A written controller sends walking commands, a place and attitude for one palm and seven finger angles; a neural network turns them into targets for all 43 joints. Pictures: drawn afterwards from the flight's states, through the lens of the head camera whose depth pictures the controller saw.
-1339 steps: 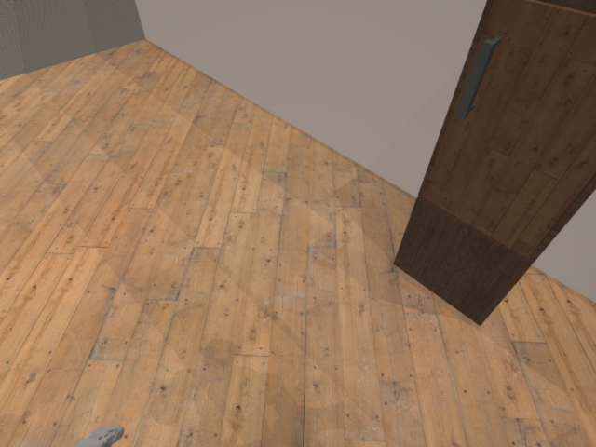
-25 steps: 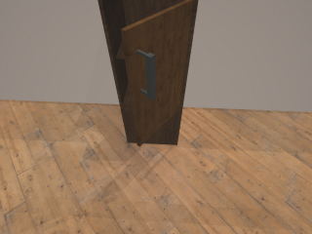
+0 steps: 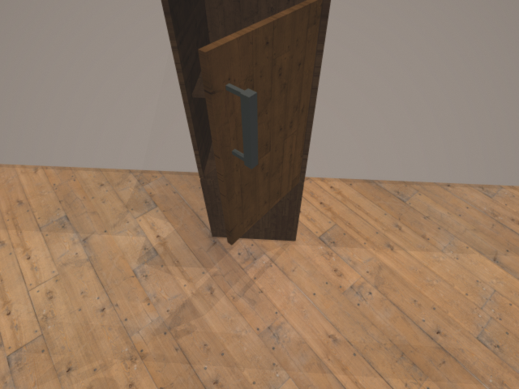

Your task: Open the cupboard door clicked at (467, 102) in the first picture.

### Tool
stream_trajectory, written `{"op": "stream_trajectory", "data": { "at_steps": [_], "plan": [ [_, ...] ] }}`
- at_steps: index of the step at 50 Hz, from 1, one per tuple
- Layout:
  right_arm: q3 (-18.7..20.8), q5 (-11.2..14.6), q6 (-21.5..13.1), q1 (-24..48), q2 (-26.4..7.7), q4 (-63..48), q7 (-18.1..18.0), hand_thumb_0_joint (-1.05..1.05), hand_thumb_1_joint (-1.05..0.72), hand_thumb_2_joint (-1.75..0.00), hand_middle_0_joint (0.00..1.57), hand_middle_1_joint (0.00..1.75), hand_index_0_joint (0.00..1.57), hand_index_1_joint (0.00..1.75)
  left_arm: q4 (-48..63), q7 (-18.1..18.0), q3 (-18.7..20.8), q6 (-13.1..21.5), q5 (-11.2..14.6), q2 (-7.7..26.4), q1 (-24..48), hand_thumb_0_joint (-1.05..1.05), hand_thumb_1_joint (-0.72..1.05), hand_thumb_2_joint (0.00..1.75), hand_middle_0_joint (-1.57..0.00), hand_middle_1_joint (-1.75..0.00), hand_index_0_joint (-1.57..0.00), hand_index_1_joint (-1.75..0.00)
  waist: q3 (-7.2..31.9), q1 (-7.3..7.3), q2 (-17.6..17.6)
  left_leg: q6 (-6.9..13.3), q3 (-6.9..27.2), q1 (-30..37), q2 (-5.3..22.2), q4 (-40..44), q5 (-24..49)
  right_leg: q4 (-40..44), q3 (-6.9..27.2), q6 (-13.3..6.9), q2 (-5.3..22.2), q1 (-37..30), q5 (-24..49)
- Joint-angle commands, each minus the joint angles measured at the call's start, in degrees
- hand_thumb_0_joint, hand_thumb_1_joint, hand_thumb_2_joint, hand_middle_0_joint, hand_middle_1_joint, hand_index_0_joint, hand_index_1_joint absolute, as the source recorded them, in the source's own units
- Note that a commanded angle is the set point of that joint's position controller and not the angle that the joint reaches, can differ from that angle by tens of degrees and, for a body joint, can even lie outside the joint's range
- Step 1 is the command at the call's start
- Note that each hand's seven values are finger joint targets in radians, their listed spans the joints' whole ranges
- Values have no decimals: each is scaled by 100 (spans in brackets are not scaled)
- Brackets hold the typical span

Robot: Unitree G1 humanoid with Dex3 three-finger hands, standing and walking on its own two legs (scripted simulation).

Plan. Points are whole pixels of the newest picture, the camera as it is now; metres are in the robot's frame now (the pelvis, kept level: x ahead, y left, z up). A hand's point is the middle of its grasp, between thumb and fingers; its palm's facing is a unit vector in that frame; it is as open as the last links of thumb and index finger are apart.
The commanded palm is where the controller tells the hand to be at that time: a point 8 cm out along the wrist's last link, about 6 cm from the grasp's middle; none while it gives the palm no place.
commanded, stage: walk to a spot facing it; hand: left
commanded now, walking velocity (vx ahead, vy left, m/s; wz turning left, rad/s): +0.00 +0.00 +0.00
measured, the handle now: (242, 128) +0.58 +0.07 +0.08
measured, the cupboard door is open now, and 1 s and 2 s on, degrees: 53 53 53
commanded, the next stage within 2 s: none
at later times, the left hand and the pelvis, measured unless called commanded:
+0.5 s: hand out of the picture +0.04 +0.21 -0.19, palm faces -0.10 -0.97 -0.21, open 7.3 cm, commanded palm none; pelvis +0.00 +0.02 -0.01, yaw -11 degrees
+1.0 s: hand out of the picture +0.15 +0.11 -0.17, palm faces -0.44 -0.86 -0.26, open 7.3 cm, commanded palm none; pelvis +0.00 -0.04 +0.00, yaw -29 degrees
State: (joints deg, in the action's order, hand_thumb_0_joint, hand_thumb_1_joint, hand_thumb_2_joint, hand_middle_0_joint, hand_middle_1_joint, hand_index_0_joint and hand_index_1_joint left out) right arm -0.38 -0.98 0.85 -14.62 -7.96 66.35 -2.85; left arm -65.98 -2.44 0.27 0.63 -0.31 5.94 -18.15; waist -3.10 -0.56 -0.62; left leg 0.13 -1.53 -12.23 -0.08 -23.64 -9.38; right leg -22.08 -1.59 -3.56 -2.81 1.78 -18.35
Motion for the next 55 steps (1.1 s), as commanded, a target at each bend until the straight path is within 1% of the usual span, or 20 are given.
{"op": "stream_trajectory", "data": {
  "at_steps": [1, 9, 14, 17, 19, 20, 21, 22, 25, 32, 36, 37, 38, 39, 40, 42, 44, 47, 52, 55],
  "plan": [
    [92, 9, -58, -382, -485, -122, -2, 0, -90, -90, 20, 30, 20, 30, 57, -57, 92, 35, 20, 630, -584, 0, 90, 90, -20, -30, -20, -30, -236, 32, 109, 216, 517, 426, 544, 171, 863, 583, 568, 113, 816, 799, 1333],
    [280, 2, 95, -256, -590, -300, -59, 0, -90, -90, 20, 30, 20, 30, 271, -28, 336, -136, -29, 909, -438, 0, 90, 90, -20, -30, -20, -30, -322, 27, 391, 78, 0, -1, 576, -545, 298, 293, 1024, 13, 997, 869, 2219],
    [393, 0, 132, 18, -569, -659, -47, 0, -90, -90, 20, 30, 20, 30, 480, 7, 482, -187, -64, 1101, -217, 0, 90, 90, -20, -30, -20, -30, -315, 42, 582, -98, -216, -499, 401, -1305, -828, 124, 1715, -513, 1317, 855, 2836],
    [421, 13, 110, -13, -579, -812, -51, 0, -90, -90, 20, 30, 20, 30, 607, 14, 540, -205, -79, 1172, -33, 0, 90, 90, -20, -30, -20, -30, -274, -42, 479, -112, -160, -385, 454, -1150, -913, -116, 1860, -594, 1300, 991, 3154],
    [456, -15, 44, -353, -801, -761, -84, 0, -90, -90, 20, 30, 20, 30, 747, 52, 543, -211, -52, 1065, 108, 0, 90, 90, -20, -30, -20, -30, -38, -169, -217, 95, 230, 579, 993, -384, 720, -717, 1332, -198, 668, 1607, 2599],
    [499, -57, 13, -537, -1095, -747, -115, 0, -90, -90, 20, 30, 20, 30, 827, 75, 536, -225, -26, 922, 73, 0, 90, 90, -20, -30, -20, -30, 140, -161, -1055, 512, 1014, 1093, 1765, -53, 1599, -1499, 791, 58, 142, 2183, 1240],
    [521, -69, -5, -723, -1208, -748, -123, 0, -90, -90, 20, 30, 20, 30, 923, 94, 526, -244, 1, 851, 225, 0, 90, 90, -20, -30, -20, -30, 207, -197, -1764, 1000, 1621, 1076, 2560, 534, 1982, -2923, 297, 224, -45, 2494, -1302],
    [474, -94, -46, -734, -1212, -768, -143, 0, -90, -90, 20, 30, 20, 30, 943, 128, 559, -282, -48, 968, 343, 0, 90, 90, -20, -30, -20, -30, 144, -171, -1268, 1165, 1688, 670, 2746, 746, 1530, -3894, 541, 262, 167, 2476, -1679],
    [453, -99, -99, -119, -1176, -1099, -114, 0, -90, -90, 20, 30, 20, 30, 1024, 288, 617, -315, -111, 868, 418, 0, 90, 90, -20, -30, -20, -30, 86, 106, -295, 918, 670, 335, 2267, 873, 587, -4504, 383, 399, 460, 2773, -860],
    [561, -113, -88, 87, -1302, -1280, 21, 0, -90, -90, 20, 30, 20, 30, 1412, 387, 557, -342, -101, 833, 770, 0, 90, 90, -20, -30, -20, -30, 278, 16, -1040, 710, -492, 362, 2112, 606, 506, -2755, -127, 519, 645, 2358, -613],
    [664, -79, -26, 192, -1471, -1414, 107, 0, -90, -90, 20, 30, 20, 30, 1423, 370, 568, -237, -110, 1026, 480, 0, 90, 90, -20, -30, -20, -30, 578, 156, -851, 366, -895, 284, 2048, -397, 735, -1321, -399, 410, 432, 1456, 133],
    [667, -45, 5, 351, -1385, -1496, 124, 0, -90, -90, 20, 30, 20, 30, 1344, 347, 624, -209, -112, 1217, 191, 0, 90, 90, -20, -30, -20, -30, 648, 365, -418, 123, -1056, -181, 1820, -976, 153, -665, -255, 334, 513, 839, 833],
    [598, 11, 53, 351, -1012, -1675, 162, 0, -90, -90, 20, 30, 20, 30, 1327, 272, 730, -122, -182, 1820, 41, 0, 90, 90, -20, -30, -20, -30, 585, 474, 1437, -250, -1369, -1256, 1079, -2269, -1454, 253, 1459, -83, 1577, 300, 1891],
    [519, 15, 86, 696, -811, -1949, 186, 0, -90, -90, 20, 30, 20, 30, 1320, 183, 813, -125, -157, 2320, -89, 0, 90, 90, -20, -30, -20, -30, 462, 660, 2258, -363, -885, -2070, 458, -3600, -2988, 355, 2797, -709, 2462, 364, 3386],
    [524, 23, 150, 728, -918, -1932, 178, 0, -90, -90, 20, 30, 20, 30, 1300, 133, 777, -132, -113, 2252, -135, 0, 90, 90, -20, -30, -20, -30, 442, 611, 1743, -286, -179, -2164, 561, -4242, -2725, 301, 2581, -921, 2417, 477, 2814],
    [541, 30, 133, 800, -894, -1899, 161, 0, -90, -90, 20, 30, 20, 30, 1461, 54, 749, -143, -130, 1867, 430, 0, 90, 90, -20, -30, -20, -30, 403, 316, 1616, -315, 82, -2418, 639, -4397, -2016, -7, 2222, -826, 1834, 330, 2940],
    [526, 33, 116, 749, -900, -1862, 149, 0, -90, -90, 20, 30, 20, 30, 1546, 43, 689, -122, -114, 1677, 546, 0, 90, 90, -20, -30, -20, -30, 654, 210, 1341, -382, 109, -2173, 547, -4234, -1699, -247, 1858, -714, 1613, 234, 3611],
    [498, 55, 113, 776, -807, -1864, 135, 0, -90, -90, 20, 30, 20, 30, 1591, 39, 699, -118, -127, 1718, 469, 0, 90, 90, -20, -30, -20, -30, 841, 232, 745, -410, 30, -1760, 355, -3538, -1649, -271, 1952, -756, 1551, 228, 3627],
    [483, 95, 43, 767, -789, -1965, 86, 0, -90, -90, 20, 30, 20, 30, 1600, 89, 740, -164, -150, 1761, 503, 0, 90, 90, -20, -30, -20, -30, 654, 208, 959, -336, 84, -1242, 154, -2296, -1671, -264, 2374, -790, 1460, 551, 3424],
    [477, 105, -35, 115, -873, -1785, 32, 0, -90, -90, 20, 30, 20, 30, 1701, 128, 710, -214, -87, 1633, 869, 0, 90, 90, -20, -30, -20, -30, 680, -172, 716, -281, 99, 150, 142, -590, -602, -640, 2248, -359, 1088, 1488, 2717]
  ]
}}
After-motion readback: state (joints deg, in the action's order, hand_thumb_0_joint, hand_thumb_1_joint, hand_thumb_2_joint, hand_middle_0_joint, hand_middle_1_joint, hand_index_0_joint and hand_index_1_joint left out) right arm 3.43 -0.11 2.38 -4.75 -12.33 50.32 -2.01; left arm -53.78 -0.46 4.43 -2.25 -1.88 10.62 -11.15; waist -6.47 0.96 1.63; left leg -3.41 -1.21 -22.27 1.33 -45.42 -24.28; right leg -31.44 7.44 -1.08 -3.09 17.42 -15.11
